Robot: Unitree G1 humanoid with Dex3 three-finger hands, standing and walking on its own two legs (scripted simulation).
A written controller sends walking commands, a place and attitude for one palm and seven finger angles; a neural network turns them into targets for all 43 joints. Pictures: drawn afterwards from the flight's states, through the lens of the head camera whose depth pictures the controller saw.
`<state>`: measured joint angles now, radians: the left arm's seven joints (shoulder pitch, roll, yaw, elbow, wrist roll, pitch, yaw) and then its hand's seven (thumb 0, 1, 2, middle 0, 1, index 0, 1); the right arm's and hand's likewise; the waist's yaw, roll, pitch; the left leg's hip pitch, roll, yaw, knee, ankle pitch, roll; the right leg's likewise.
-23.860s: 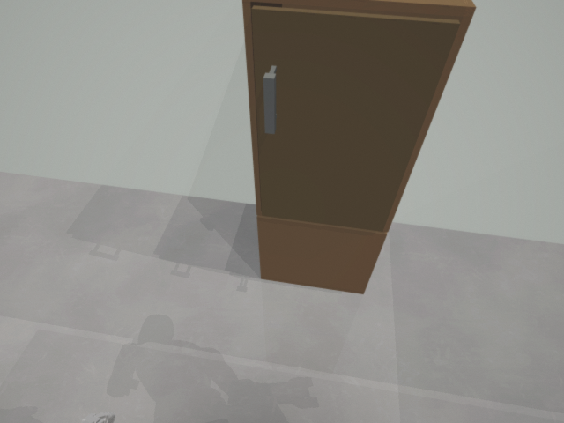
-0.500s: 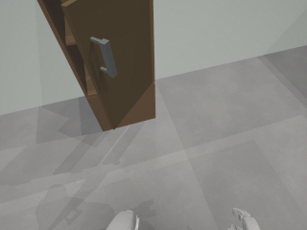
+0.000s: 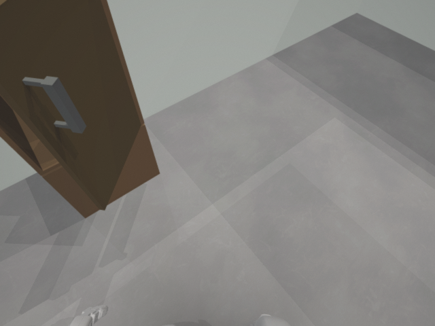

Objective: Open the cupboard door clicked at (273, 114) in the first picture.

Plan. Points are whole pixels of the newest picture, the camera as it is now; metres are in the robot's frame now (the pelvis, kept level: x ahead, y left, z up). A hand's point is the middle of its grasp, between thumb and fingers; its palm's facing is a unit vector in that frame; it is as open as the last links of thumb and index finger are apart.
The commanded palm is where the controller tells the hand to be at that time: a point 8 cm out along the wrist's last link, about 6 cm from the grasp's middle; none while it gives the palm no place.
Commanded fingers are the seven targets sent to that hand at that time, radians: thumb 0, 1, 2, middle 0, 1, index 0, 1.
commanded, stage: walk to a spot facing it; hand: left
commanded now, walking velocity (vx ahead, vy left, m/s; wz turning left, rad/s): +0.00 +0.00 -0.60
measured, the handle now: (56, 106) +0.49 +0.36 +0.08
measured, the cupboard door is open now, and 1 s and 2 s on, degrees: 43 43 43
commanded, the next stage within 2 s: none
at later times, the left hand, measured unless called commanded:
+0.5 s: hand (148, 298) +0.18 +0.16 -0.16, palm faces -0.31 -0.94 -0.16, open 7.4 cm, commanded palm none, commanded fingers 0.00 0.90 0.90 -0.20 -0.30 -0.20 -0.30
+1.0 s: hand (206, 255) +0.28 +0.04 -0.18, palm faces -0.54 -0.83 -0.15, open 7.4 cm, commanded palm none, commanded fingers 0.00 0.90 0.90 -0.20 -0.30 -0.20 -0.30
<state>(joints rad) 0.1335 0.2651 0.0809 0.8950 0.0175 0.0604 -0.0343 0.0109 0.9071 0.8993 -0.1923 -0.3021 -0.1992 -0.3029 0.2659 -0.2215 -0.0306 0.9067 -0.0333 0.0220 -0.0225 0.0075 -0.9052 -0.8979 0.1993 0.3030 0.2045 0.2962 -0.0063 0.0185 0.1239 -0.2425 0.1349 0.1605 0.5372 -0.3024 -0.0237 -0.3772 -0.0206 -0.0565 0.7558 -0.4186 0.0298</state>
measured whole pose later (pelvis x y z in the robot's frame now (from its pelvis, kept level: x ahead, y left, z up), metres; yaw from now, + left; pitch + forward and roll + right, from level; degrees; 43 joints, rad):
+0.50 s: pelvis +0.02 +0.01 +0.00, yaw -19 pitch +1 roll -2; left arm 0.14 0.23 0.08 0.91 0.03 0.06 -0.05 0.01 0.90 0.90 -0.20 -0.30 -0.20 -0.30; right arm 0.27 -0.18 -0.01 0.89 -0.04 -0.01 -0.02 0.01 -0.91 -0.90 0.20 0.30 0.20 0.30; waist 0.00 -0.02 0.09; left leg -0.24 0.09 0.11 0.51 -0.28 0.00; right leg -0.51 -0.01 -0.02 1.06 -0.40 0.02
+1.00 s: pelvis +0.15 -0.09 +0.00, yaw -34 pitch +0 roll -1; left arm 0.25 0.18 0.06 1.01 0.03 -0.02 -0.02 0.01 0.90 0.90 -0.20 -0.30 -0.21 -0.30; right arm 0.18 -0.21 -0.05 0.91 -0.02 -0.02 0.02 0.01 -0.91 -0.90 0.19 0.30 0.20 0.30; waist -0.01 -0.02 0.10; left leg -0.46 0.09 0.08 0.70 -0.28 -0.06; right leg -0.13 0.01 0.00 0.46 -0.33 -0.01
